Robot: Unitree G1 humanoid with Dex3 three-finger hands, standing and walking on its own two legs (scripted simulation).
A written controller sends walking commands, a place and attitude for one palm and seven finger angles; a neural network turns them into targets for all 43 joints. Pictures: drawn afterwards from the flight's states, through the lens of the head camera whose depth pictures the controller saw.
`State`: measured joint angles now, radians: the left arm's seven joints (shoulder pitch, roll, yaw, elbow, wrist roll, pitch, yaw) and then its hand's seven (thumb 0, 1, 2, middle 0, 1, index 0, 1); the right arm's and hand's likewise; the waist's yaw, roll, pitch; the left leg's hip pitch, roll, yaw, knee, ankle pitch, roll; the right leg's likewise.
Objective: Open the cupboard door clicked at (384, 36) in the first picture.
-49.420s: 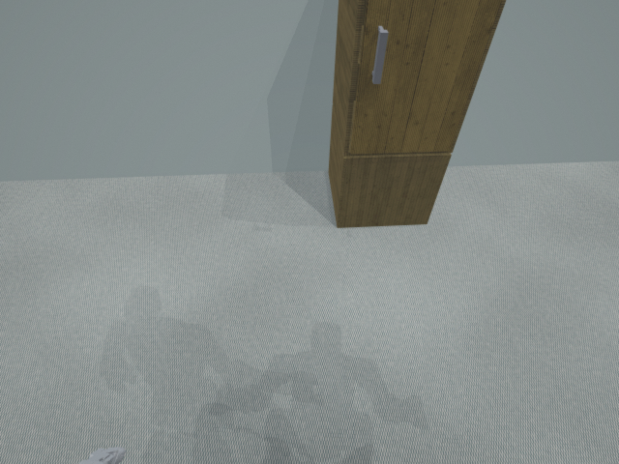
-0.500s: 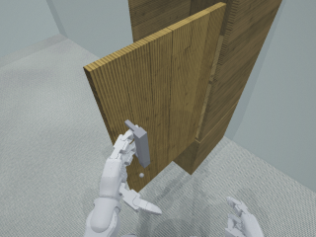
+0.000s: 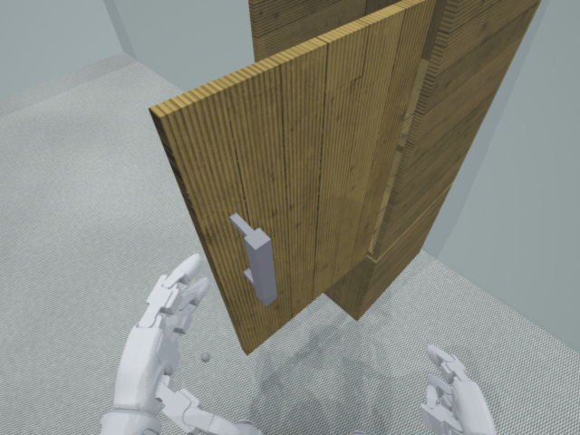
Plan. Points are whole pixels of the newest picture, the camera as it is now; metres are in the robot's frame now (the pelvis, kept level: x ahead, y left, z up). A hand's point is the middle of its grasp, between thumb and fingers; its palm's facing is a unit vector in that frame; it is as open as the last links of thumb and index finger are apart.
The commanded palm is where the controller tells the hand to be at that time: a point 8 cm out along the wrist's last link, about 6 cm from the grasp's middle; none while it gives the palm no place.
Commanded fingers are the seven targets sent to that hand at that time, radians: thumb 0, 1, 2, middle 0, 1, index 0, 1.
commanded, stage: slide the hand sideways off the handle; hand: left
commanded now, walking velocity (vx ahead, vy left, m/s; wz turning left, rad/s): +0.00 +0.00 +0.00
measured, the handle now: (253, 261) +0.32 +0.07 +0.08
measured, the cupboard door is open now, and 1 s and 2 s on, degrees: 85 85 85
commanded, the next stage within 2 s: draw the hand back to the body in 0.14 s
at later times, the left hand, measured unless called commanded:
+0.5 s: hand (165, 349) +0.20 +0.15 +0.11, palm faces -0.04 -1.00 -0.06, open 16.3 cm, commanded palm +0.16 +0.21 +0.12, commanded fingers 0.00 -0.50 0.30 -0.15 -0.30 -0.15 -0.30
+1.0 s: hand (68, 332) +0.20 +0.22 +0.15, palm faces +0.24 -0.91 -0.35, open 14.3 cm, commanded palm +0.16 +0.27 +0.18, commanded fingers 0.00 0.17 0.58 -0.17 -0.30 -0.17 -0.30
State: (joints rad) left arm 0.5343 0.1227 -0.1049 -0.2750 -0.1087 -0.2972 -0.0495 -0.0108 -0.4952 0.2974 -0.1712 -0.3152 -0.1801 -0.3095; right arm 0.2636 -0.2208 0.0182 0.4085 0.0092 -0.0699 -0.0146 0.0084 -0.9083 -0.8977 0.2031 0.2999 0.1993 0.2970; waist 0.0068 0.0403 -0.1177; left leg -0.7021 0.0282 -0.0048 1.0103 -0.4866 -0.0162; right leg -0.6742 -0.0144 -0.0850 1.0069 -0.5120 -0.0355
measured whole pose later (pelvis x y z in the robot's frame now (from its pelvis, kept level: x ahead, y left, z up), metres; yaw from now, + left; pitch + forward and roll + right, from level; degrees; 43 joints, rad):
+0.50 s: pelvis +0.00 +0.01 +0.01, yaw +0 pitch +9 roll -1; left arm 0.56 0.18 -0.01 -0.38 -0.17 -0.21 -0.10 -0.01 -0.49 0.30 -0.15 -0.31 -0.15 -0.30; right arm 0.28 -0.21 0.04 0.42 0.04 -0.10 -0.04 0.01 -0.91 -0.90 0.20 0.30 0.20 0.30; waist 0.00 0.06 -0.13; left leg -0.66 0.03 0.00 0.99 -0.49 0.00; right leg -0.62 -0.01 -0.08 0.96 -0.49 -0.02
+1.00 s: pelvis +0.02 +0.02 +0.05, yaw +0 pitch +1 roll -1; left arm 0.61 0.29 0.11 -0.48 -0.04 -0.02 0.10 -0.01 -0.15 0.44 -0.17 -0.31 -0.17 -0.30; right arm 0.25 -0.22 0.06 0.51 0.01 -0.11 -0.10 0.01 -0.91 -0.90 0.20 0.30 0.20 0.30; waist 0.05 0.06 -0.06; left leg -0.34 0.01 0.01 0.70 -0.38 0.01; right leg -0.30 -0.02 -0.07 0.65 -0.37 0.00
